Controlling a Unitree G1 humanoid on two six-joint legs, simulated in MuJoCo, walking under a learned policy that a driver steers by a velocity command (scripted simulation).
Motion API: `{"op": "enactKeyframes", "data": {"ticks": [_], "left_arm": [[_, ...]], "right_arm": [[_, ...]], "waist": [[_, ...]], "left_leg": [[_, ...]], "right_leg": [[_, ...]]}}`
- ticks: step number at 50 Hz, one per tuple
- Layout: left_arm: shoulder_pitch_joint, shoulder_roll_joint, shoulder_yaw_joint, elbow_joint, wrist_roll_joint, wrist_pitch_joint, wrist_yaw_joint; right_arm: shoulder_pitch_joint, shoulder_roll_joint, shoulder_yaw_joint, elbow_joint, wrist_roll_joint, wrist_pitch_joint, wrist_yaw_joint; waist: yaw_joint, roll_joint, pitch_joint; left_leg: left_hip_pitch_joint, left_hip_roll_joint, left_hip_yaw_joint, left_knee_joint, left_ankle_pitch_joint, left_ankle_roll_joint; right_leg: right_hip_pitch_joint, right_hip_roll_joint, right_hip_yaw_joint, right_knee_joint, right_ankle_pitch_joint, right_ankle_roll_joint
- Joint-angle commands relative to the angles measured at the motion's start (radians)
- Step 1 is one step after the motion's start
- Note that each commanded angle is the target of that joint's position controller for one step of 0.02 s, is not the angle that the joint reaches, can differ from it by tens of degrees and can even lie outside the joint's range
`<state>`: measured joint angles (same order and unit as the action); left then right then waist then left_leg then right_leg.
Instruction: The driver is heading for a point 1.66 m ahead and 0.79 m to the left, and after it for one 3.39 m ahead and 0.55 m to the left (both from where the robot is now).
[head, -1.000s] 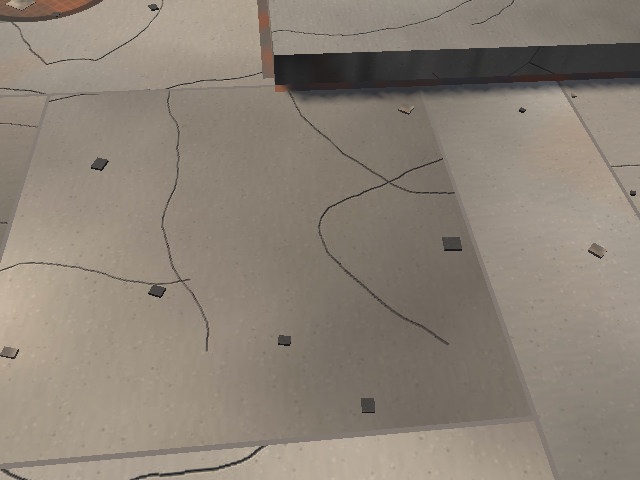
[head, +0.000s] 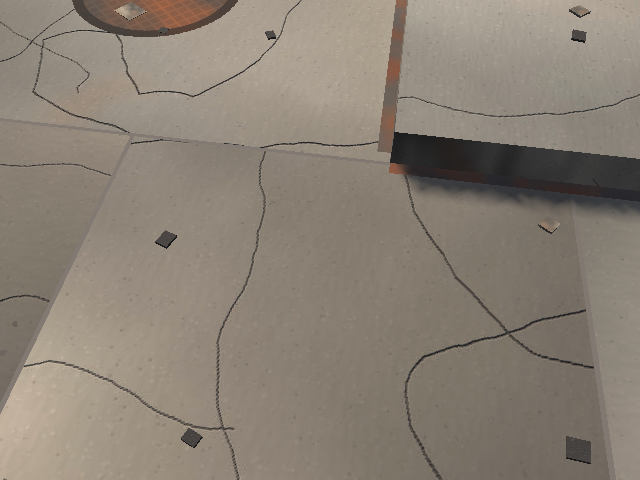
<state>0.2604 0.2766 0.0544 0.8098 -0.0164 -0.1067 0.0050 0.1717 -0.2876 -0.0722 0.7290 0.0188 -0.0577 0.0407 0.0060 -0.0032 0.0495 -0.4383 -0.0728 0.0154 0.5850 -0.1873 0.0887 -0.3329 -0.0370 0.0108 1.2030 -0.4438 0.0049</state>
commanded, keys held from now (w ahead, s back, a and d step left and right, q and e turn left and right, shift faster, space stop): w+q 1.00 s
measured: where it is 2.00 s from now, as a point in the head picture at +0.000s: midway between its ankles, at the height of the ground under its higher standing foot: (142, 274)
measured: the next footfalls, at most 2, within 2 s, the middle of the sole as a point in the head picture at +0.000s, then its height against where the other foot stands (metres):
right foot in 0.38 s outside the picture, level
left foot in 0.92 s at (211, 419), level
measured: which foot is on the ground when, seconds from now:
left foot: down 0.00-0.38, up 0.40-0.90, down 0.92-1.00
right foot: up 0.00-0.36, down 0.38-0.90, up 0.92-1.00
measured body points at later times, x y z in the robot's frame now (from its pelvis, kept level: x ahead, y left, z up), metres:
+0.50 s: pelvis +0.29 -0.03 +0.01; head +0.31 -0.02 +0.46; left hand +0.38 +0.27 -0.07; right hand +0.44 -0.28 -0.11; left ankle +0.14 +0.06 -0.64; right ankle +0.37 -0.12 -0.72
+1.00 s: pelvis +0.50 +0.13 +0.00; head +0.53 +0.16 +0.44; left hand +0.40 +0.41 -0.13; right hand +0.81 +0.02 -0.08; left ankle +0.52 +0.23 -0.72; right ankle +0.45 -0.09 -0.63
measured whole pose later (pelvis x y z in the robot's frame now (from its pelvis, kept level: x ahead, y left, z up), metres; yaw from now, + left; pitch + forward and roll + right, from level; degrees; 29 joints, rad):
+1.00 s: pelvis +0.50 +0.13 +0.00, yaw +36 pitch +2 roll -1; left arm 0.26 0.31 0.06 0.81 -0.02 -0.09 -0.01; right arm 0.15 -0.30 -0.07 0.61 0.02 -0.04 0.04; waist 0.03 0.00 0.07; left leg -0.45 -0.06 0.02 0.62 -0.20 0.10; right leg -0.28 -0.06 -0.01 1.16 -0.47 0.01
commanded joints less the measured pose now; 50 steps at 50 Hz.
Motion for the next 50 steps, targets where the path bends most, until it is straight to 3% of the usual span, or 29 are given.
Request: {"op": "enactKeyframes", "data": {"ticks": [1, 3, 5, 10, 13, 15, 17, 18, 19, 20, 21, 22, 23, 24, 25, 27, 30, 33, 37, 41, 43, 44, 45, 46, 47, 48, 49, 50], "left_arm": [[-0.055, 0.137, 0.034, -0.113, 0.021, -0.039, 0.004], [-0.033, 0.116, 0.035, -0.118, 0.029, -0.014, 0.004], [-0.066, 0.092, 0.029, -0.134, 0.035, 0.001, 0.008], [-0.253, 0.054, 0.010, -0.181, 0.027, -0.004, -0.004], [-0.325, 0.073, 0.014, -0.206, 0.012, -0.015, -0.019], [-0.328, 0.098, 0.023, -0.212, 0.010, -0.025, -0.027], [-0.280, 0.119, 0.035, -0.205, 0.008, -0.034, -0.029], [-0.201, 0.133, 0.045, -0.185, 0.010, -0.039, -0.024], [-0.088, 0.167, 0.060, -0.168, 0.025, -0.044, -0.017], [0.075, 0.228, 0.074, -0.155, 0.032, -0.039, -0.008], [0.119, 0.276, 0.086, -0.114, 0.035, -0.026, -0.019], [0.076, 0.165, 0.063, -0.142, 0.015, -0.021, -0.020], [0.036, 0.111, 0.047, -0.149, 0.013, -0.013, -0.013], [-0.008, 0.103, 0.039, -0.151, 0.023, -0.007, -0.013], [-0.033, 0.087, 0.034, -0.141, 0.026, -0.003, -0.013], [-0.045, 0.078, 0.030, -0.127, 0.029, -0.009, -0.012], [-0.034, 0.113, 0.043, -0.096, 0.022, -0.018, -0.012], [-0.030, 0.140, 0.050, -0.073, 0.023, -0.012, -0.008], [0.003, 0.168, 0.054, -0.043, 0.015, 0.004, -0.001], [0.040, 0.204, 0.064, -0.015, -0.006, 0.026, -0.001], [0.032, 0.237, 0.074, -0.015, -0.015, 0.038, 0.005], [0.024, 0.249, 0.077, -0.016, -0.019, 0.046, 0.009], [0.014, 0.233, 0.070, -0.021, -0.021, 0.050, 0.014], [0.039, 0.170, 0.045, -0.042, 0.013, 0.044, 0.015], [0.121, 0.047, 0.001, -0.105, 0.038, 0.014, -0.002], [-0.011, 0.151, 0.020, -0.114, -0.001, -0.019, -0.015], [-0.084, 0.177, 0.026, -0.141, -0.028, -0.034, -0.020], [-0.087, 0.161, 0.021, -0.134, -0.011, -0.040, -0.013]], "right_arm": [[0.066, -0.103, -0.026, -0.067, -0.012, -0.011, -0.013], [0.053, -0.110, -0.029, -0.080, -0.013, -0.013, -0.019], [0.075, -0.136, -0.036, -0.074, -0.008, -0.017, -0.031], [0.148, -0.149, -0.040, -0.051, 0.004, -0.003, -0.053], [0.194, -0.153, -0.041, -0.034, 0.010, 0.006, -0.057], [0.205, -0.146, -0.041, -0.031, 0.011, 0.013, -0.061], [0.187, -0.149, -0.044, -0.037, 0.008, 0.018, -0.064], [0.166, -0.134, -0.039, -0.046, 0.007, 0.020, -0.063], [0.150, -0.093, -0.024, -0.062, 0.001, 0.017, -0.058], [0.167, -0.037, -0.003, -0.086, -0.022, 0.013, -0.058], [0.319, -0.015, 0.006, -0.109, 0.019, 0.004, -0.056], [0.291, -0.127, -0.013, -0.071, 0.027, 0.007, -0.060], [0.175, -0.168, -0.026, -0.086, 0.016, 0.013, -0.057], [0.127, -0.151, -0.025, -0.096, 0.005, 0.018, -0.057], [0.097, -0.136, -0.028, -0.109, -0.003, 0.018, -0.053], [0.114, -0.093, -0.024, -0.114, 0.011, 0.027, -0.042], [0.072, -0.060, -0.016, -0.138, 0.005, 0.037, -0.039], [0.025, -0.053, -0.010, -0.148, 0.005, 0.034, -0.030], [-0.102, -0.031, 0.002, -0.177, 0.004, 0.021, -0.005], [-0.173, -0.046, -0.002, -0.220, 0.008, 0.023, 0.016], [-0.125, -0.080, -0.020, -0.222, 0.001, 0.029, 0.018], [-0.032, -0.112, -0.039, -0.203, 0.000, 0.033, 0.015], [0.141, -0.163, -0.070, -0.156, 0.003, 0.038, 0.005], [0.290, -0.249, -0.100, -0.123, 0.008, 0.048, -0.018], [0.231, -0.342, -0.099, -0.146, 0.009, 0.031, -0.016], [0.263, -0.240, -0.074, -0.158, 0.006, 0.017, -0.009], [0.223, -0.197, -0.059, -0.146, -0.002, 0.004, -0.007], [0.162, -0.173, -0.049, -0.150, 0.001, -0.001, -0.008]], "waist": [[-0.015, 0.024, -0.135], [0.013, 0.037, -0.116], [0.012, 0.035, -0.090], [-0.059, 0.082, -0.058], [-0.085, 0.095, -0.050], [-0.077, 0.102, -0.052], [-0.044, 0.135, -0.061], [0.001, 0.138, -0.091], [0.058, 0.110, -0.188], [0.106, -0.031, -0.337], [0.023, -0.393, -0.400], [0.051, -0.225, -0.295], [0.078, -0.122, -0.176], [0.058, -0.051, -0.113], [0.041, -0.049, -0.064], [0.012, -0.101, -0.049], [0.009, -0.081, -0.032], [0.019, -0.063, -0.032], [0.068, -0.053, 0.001], [0.073, -0.063, 0.028], [0.025, -0.096, -0.019], [-0.034, -0.102, -0.074], [-0.127, -0.075, -0.161], [-0.173, 0.070, -0.253], [-0.036, 0.291, -0.372], [-0.132, 0.153, -0.412], [-0.124, 0.120, -0.258], [-0.075, 0.031, -0.182]], "left_leg": [[0.374, 0.270, -0.429, -0.310, 0.188, 0.210], [0.277, 0.247, -0.383, -0.345, 0.278, 0.219], [0.217, 0.223, -0.325, -0.361, 0.333, 0.215], [0.180, 0.149, -0.265, -0.338, 0.217, 0.138], [0.226, 0.176, -0.334, -0.300, 0.146, 0.127], [0.294, 0.199, -0.400, -0.244, 0.123, 0.117], [0.327, 0.211, -0.449, -0.184, 0.160, 0.100], [0.317, 0.182, -0.442, -0.122, 0.212, 0.081], [0.257, 0.132, -0.395, 0.041, 0.227, 0.048], [0.102, 0.046, -0.284, 0.334, -0.021, 0.005], [-0.257, -0.038, -0.204, 0.608, -0.434, -0.044], [-0.354, 0.050, -0.228, 0.717, -0.370, -0.059], [-0.367, 0.081, -0.195, 0.729, -0.269, -0.067], [-0.327, 0.113, -0.169, 0.706, -0.202, -0.073], [-0.309, 0.139, -0.166, 0.660, -0.161, -0.076], [-0.247, 0.170, -0.141, 0.613, -0.125, -0.076], [-0.289, 0.187, -0.125, 0.534, -0.070, -0.093], [-0.308, 0.192, -0.111, 0.401, 0.062, -0.101], [-0.252, 0.172, -0.040, 0.184, 0.212, -0.083], [-0.225, 0.145, 0.015, 0.076, 0.121, -0.039], [-0.111, 0.083, 0.071, 0.056, 0.013, 0.003], [0.015, 0.040, 0.096, 0.033, -0.011, 0.032], [0.265, 0.000, 0.097, -0.030, 0.057, 0.071], [0.578, 0.149, -0.148, -0.040, 0.079, 0.135], [0.848, 0.383, -0.742, -0.172, -0.126, 0.330], [0.846, 0.397, -0.814, -0.282, -0.224, 0.311], [0.728, 0.369, -0.669, -0.295, -0.144, 0.265], [0.576, 0.325, -0.557, -0.293, -0.035, 0.231]], "right_leg": [[-0.345, -0.079, 0.082, -0.021, 0.110, -0.015], [-0.291, -0.079, 0.068, -0.094, 0.134, 0.009], [-0.292, -0.067, 0.048, -0.193, 0.206, 0.038], [-0.225, 0.006, 0.034, -0.561, 0.509, 0.055], [-0.192, 0.034, 0.049, -0.659, 0.527, 0.047], [-0.178, 0.042, 0.069, -0.712, 0.470, 0.029], [-0.112, 0.045, 0.067, -0.738, 0.385, 0.001], [0.000, 0.050, 0.047, -0.783, 0.394, -0.024], [0.209, -0.024, 0.097, -0.769, 0.399, -0.071], [0.484, -0.207, 0.291, -0.754, 0.367, -0.130], [0.715, -0.398, 0.767, -0.855, 0.133, -0.288], [0.637, -0.380, 0.752, -0.893, -0.054, -0.256], [0.512, -0.332, 0.570, -0.902, -0.013, -0.209], [0.389, -0.288, 0.451, -0.924, 0.116, -0.189], [0.308, -0.252, 0.368, -0.947, 0.208, -0.184], [0.227, -0.211, 0.243, -0.996, 0.294, -0.176], [0.218, -0.223, 0.140, -1.038, 0.411, -0.203], [0.258, -0.219, 0.037, -1.045, 0.506, -0.197], [0.287, -0.203, -0.085, -1.040, 0.532, -0.163], [0.387, -0.243, -0.138, -0.992, 0.643, -0.138], [0.421, -0.245, -0.179, -0.864, 0.971, -0.118], [0.413, -0.233, -0.202, -0.724, 1.112, -0.104], [0.317, -0.199, -0.230, -0.509, 1.101, -0.074], [0.041, -0.149, -0.230, -0.184, 0.680, -0.029], [-0.367, 0.057, -0.078, 0.129, -0.164, 0.018], [-0.472, 0.030, 0.087, 0.199, -0.128, 0.002], [-0.525, -0.008, 0.073, 0.159, -0.025, -0.017], [-0.469, -0.050, 0.073, 0.071, 0.058, -0.020]]}}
